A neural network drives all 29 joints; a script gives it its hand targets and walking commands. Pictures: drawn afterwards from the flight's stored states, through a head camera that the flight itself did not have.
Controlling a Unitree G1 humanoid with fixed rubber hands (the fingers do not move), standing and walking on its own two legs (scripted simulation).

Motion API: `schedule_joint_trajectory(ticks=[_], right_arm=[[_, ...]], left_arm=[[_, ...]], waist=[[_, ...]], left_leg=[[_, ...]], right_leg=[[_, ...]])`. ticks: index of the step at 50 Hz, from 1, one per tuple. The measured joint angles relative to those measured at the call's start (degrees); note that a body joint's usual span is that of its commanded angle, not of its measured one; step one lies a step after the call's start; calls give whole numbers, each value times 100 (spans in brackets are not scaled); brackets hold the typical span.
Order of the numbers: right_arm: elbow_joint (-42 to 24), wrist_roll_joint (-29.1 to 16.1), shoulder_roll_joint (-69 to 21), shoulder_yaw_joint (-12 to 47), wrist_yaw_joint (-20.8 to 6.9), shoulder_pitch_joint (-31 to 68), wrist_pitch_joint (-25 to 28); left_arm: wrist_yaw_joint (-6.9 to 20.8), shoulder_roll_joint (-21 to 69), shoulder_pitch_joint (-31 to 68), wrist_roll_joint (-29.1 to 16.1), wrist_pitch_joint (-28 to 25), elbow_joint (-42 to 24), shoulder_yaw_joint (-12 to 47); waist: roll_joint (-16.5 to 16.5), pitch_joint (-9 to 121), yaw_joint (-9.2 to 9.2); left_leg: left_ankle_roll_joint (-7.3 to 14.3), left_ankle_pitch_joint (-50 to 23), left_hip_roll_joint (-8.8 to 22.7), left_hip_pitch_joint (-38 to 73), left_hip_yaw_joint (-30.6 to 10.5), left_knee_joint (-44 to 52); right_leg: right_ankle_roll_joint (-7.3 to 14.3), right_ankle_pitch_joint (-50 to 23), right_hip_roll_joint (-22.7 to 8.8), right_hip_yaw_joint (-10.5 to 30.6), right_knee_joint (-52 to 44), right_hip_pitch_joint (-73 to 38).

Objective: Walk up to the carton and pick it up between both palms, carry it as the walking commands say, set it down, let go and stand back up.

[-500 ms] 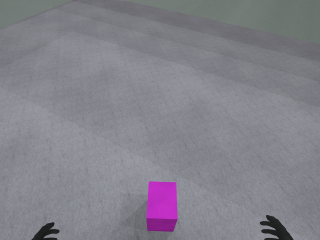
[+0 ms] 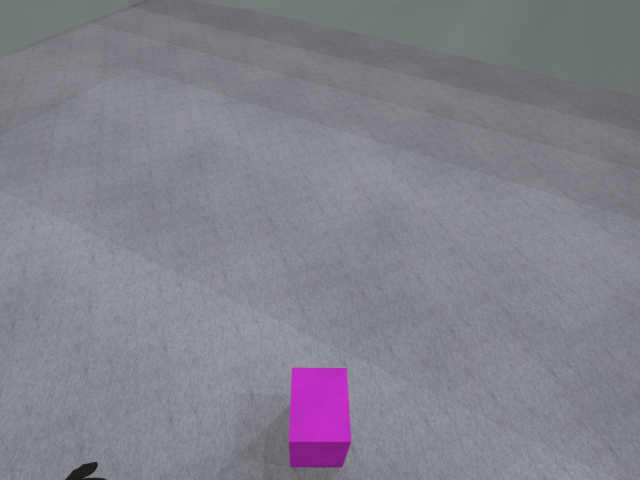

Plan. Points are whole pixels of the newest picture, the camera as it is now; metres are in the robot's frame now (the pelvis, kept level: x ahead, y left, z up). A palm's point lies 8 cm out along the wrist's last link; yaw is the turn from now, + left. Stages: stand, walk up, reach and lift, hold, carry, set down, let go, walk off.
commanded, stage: walk up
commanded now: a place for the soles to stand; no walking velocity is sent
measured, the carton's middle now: (317, 419) +0.40 -0.01 -0.65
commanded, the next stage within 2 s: reach and lift in 0.60 s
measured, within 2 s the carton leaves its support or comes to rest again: neither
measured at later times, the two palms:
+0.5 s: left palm out of the picture +0.11 +0.30 -0.10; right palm out of the picture +0.12 -0.33 -0.10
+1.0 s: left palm (125, 457) +0.19 +0.26 -0.12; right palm (526, 462) +0.19 -0.29 -0.12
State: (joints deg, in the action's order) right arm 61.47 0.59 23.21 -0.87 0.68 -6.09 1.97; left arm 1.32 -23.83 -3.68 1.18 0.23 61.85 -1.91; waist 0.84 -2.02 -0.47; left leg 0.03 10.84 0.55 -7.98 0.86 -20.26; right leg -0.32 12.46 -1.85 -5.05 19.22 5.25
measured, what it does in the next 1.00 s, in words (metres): stands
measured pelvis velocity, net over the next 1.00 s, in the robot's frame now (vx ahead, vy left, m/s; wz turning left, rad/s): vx -0.03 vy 0.00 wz -0.04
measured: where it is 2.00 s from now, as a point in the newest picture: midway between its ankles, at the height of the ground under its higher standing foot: outside the picture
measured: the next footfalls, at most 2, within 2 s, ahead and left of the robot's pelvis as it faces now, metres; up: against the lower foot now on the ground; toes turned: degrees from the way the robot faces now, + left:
none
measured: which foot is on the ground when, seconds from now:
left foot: down 0.00-1.00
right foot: down 0.00-1.00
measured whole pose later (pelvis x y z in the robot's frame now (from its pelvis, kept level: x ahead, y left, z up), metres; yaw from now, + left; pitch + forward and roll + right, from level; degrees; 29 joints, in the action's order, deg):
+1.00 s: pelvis -0.03 +0.00 -0.04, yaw -2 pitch +9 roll +0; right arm 33.6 3.5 17.3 -8.2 -2.6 4.3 -13.8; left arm 2.0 -15.0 1.7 3.0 14.8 29.8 -9.6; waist 0.5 -5.5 1.3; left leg -0.7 18.7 2.3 -32.6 2.0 -42.6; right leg 0.2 20.2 -1.3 -3.2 42.5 31.0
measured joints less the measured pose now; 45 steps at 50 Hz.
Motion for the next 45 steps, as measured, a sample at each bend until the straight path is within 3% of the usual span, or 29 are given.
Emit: schedule_joint_trajectory(ticks=[30, 34, 37, 45], right_arm=[[-204, -1, 32, 17, 57, 36, -61], [-1634, 137, -160, -357, -150, -165, -681], [-2370, 336, -388, -563, -209, -62, -1106], [-2858, 361, -648, -741, -305, 416, -1503]], left_arm=[[-32, 78, -73, -27, 48, -184, -41], [156, 273, -123, 316, 583, -1703, -417], [263, 430, -22, 501, 939, -2373, -714], [237, 655, 127, 373, 1355, -3106, -920]], waist=[[-77, -28, 98], [-68, -217, 135], [-10, -434, 132], [8, -437, 207]], left_leg=[[-142, 208, 120, 53, -129, -218], [-142, 306, 117, -364, -145, -586], [-143, 295, 98, -614, -95, -716], [-112, 609, 179, -1705, 82, -1629]], right_leg=[[130, 238, 118, -118, 178, -108], [133, 364, 94, -128, 594, 324], [122, 406, 58, -72, 852, 654], [89, 615, 87, 132, 1724, 1808]])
